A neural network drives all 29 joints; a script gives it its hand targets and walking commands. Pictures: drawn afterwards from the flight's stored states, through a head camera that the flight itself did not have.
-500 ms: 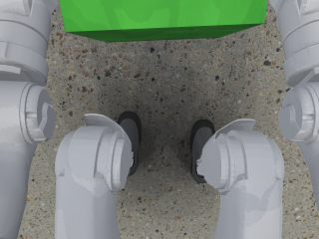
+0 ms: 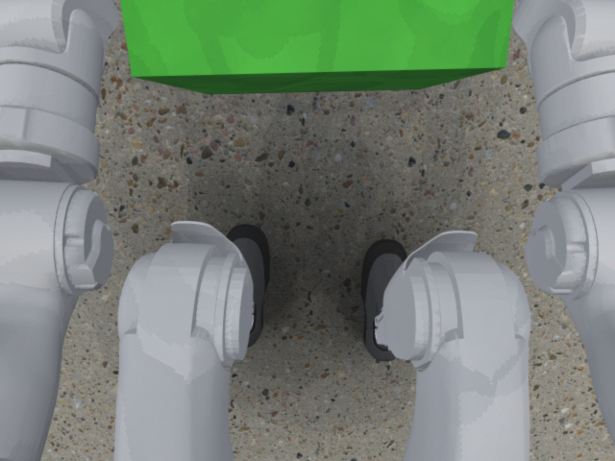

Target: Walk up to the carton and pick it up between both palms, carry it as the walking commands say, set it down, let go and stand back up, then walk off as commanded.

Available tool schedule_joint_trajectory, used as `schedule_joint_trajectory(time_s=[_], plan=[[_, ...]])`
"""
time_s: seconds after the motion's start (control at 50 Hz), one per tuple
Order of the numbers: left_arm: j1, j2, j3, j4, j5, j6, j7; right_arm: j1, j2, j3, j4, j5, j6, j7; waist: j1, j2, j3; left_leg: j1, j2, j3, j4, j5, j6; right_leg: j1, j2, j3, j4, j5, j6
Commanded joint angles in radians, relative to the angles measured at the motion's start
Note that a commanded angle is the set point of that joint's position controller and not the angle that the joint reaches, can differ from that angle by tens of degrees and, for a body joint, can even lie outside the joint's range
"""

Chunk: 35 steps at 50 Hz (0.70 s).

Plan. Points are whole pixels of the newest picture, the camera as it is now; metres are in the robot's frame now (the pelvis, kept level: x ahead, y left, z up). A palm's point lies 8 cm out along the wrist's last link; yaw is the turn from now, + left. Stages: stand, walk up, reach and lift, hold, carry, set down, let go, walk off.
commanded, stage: reach and lift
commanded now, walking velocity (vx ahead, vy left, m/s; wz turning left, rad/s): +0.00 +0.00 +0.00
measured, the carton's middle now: out of the picture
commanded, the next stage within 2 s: none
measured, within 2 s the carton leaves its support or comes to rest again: neither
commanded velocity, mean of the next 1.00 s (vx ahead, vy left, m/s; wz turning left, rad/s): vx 0.00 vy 0.00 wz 0.00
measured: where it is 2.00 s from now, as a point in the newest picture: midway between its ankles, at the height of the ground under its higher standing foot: (314, 311)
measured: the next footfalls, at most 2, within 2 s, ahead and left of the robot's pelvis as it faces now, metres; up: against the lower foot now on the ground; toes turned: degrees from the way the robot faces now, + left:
none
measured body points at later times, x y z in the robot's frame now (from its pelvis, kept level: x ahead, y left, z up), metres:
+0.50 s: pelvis +0.00 +0.00 +0.04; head +0.36 +0.01 +0.30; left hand +0.57 +0.22 -0.09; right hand +0.59 -0.16 -0.09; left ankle +0.12 +0.12 -0.32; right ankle +0.10 -0.11 -0.32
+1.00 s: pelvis +0.00 +0.00 +0.09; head +0.34 +0.01 +0.39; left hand +0.55 +0.22 -0.02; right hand +0.57 -0.16 -0.02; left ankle +0.12 +0.12 -0.32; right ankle +0.10 -0.12 -0.32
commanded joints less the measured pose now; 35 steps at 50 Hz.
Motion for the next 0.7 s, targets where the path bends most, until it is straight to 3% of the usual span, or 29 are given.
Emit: schedule_joint_trajectory(time_s=[0.0, 0.18, 0.32, 0.68], plan=[[-0.684, -0.811, -0.263, -0.356, -0.087, -0.033, -0.235, -0.680, 0.831, 0.274, -0.319, 0.100, -0.036, 0.221, 0.043, -0.018, -1.568, 0.755, -0.052, 0.044, -0.158, 0.481, 0.011, 0.664, 0.040, -0.057, -0.166, 0.476, -0.012], [-0.600, -0.904, -0.178, -0.276, 0.013, 0.006, -0.263, -0.569, 0.913, 0.177, -0.183, 0.019, 0.001, 0.256, 0.025, 0.014, -1.396, 0.666, -0.061, 0.049, -0.225, 0.388, 0.012, 0.520, 0.043, -0.063, -0.240, 0.371, -0.021], [-0.625, -0.959, -0.176, -0.360, 0.027, 0.040, -0.282, -0.583, 0.947, 0.161, -0.268, -0.013, 0.035, 0.269, 0.002, 0.024, -1.517, 0.719, -0.077, 0.053, -0.260, 0.412, 0.003, 0.558, 0.051, -0.072, -0.277, 0.392, -0.022], [-0.513, -1.021, -0.144, -0.417, 0.099, 0.120, -0.324, -0.490, 1.029, 0.164, -0.361, -0.081, 0.113, 0.299, 0.022, -0.009, -1.659, 0.702, -0.084, 0.066, -0.358, 0.436, -0.006, 0.658, 0.067, -0.069, -0.369, 0.443, -0.008]])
